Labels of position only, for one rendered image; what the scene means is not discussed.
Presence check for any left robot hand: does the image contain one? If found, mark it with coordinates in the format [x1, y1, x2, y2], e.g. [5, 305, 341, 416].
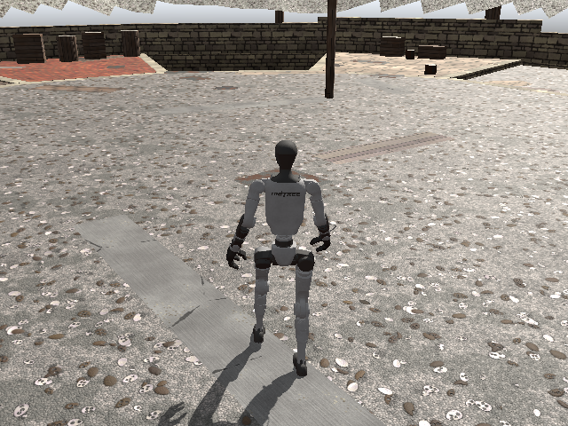
[226, 243, 247, 270]

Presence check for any right robot thigh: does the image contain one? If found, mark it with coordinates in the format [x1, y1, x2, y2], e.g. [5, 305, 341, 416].
[294, 249, 315, 319]

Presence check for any left robot forearm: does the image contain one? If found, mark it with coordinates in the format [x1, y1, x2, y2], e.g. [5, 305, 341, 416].
[229, 214, 249, 252]

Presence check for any left robot upper arm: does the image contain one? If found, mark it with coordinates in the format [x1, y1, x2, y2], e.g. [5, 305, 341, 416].
[241, 178, 267, 229]

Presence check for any right robot hand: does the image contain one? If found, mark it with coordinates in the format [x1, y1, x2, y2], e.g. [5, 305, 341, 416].
[310, 236, 331, 252]

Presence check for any right robot upper arm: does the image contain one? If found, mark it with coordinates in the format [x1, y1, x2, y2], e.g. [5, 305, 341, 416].
[304, 178, 327, 226]

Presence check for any right robot forearm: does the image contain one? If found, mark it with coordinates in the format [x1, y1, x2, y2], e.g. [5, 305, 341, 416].
[317, 213, 331, 241]

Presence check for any right robot foot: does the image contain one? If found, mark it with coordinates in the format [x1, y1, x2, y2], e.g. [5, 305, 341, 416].
[293, 352, 307, 376]

